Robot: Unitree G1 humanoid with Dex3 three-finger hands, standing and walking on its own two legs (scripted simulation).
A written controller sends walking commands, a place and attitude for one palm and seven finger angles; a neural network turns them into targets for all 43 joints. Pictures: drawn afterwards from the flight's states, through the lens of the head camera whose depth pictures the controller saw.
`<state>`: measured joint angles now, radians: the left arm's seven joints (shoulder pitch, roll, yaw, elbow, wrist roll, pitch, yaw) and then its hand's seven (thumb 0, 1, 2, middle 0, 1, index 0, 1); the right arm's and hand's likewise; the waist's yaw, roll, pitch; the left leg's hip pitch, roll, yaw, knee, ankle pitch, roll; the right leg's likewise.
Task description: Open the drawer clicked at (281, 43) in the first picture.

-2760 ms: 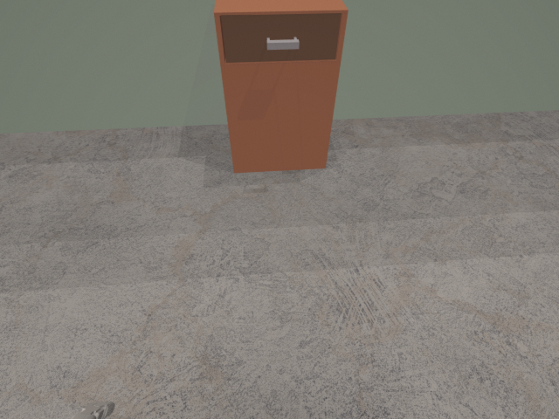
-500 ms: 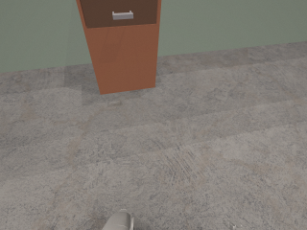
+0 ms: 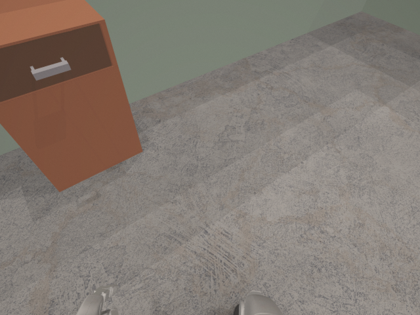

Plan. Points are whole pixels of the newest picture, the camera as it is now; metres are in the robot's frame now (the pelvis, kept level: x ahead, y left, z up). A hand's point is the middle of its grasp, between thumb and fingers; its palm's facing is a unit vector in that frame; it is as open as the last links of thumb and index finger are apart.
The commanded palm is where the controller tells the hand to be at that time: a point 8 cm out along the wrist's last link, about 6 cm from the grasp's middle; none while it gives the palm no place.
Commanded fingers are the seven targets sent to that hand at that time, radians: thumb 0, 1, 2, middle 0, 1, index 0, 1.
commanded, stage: walk to a spot facing it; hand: left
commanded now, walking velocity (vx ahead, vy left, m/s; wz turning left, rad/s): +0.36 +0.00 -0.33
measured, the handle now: (49, 67) +0.93 +0.58 -0.07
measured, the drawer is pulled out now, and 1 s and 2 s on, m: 0.00 0.00 0.00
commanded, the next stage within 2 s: turn to face it in 0.62 s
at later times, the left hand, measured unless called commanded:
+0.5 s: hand (131, 275) +0.24 +0.19 -0.19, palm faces -0.02 -0.98 -0.18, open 7.3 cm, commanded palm none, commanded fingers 0.00 0.90 0.90 -0.20 -0.30 -0.20 -0.30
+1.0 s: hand (165, 179) +0.50 +0.13 -0.17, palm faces -0.16 -0.96 -0.22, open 7.3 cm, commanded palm none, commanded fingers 0.00 0.90 0.90 -0.20 -0.30 -0.20 -0.30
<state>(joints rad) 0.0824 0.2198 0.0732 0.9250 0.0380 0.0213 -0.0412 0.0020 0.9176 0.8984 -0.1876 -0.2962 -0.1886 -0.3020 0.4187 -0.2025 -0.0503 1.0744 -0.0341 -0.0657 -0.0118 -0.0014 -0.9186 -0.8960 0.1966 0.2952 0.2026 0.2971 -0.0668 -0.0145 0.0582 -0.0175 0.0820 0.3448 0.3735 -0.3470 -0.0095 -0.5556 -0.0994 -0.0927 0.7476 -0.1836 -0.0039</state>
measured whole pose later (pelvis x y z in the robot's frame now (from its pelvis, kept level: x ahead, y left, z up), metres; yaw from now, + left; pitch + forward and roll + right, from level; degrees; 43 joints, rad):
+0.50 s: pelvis +0.23 +0.00 -0.01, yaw -5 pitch -1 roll -3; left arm 0.34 0.21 0.05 1.08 0.02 -0.05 0.00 -0.01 0.93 0.90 -0.20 -0.30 -0.20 -0.30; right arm 0.20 -0.20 -0.05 1.01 -0.03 -0.04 0.02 0.02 -0.94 -0.90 0.20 0.30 0.20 0.30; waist 0.01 0.00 0.02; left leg -0.41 0.13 0.14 0.61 -0.21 -0.02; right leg -0.07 0.02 -0.09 0.47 -0.38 0.00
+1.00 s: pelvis +0.38 -0.03 -0.01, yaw -8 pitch -1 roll +1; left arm 0.14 0.17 0.04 1.02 0.02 -0.03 0.02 0.00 0.93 0.90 -0.19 -0.30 -0.19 -0.30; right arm 0.43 -0.09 -0.03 1.15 -0.01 -0.01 -0.01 0.00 -0.91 -0.90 0.20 0.30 0.20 0.30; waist -0.06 0.01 0.06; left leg -0.16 0.10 0.21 0.60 -0.41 -0.02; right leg -0.34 -0.08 -0.15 0.56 -0.20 -0.01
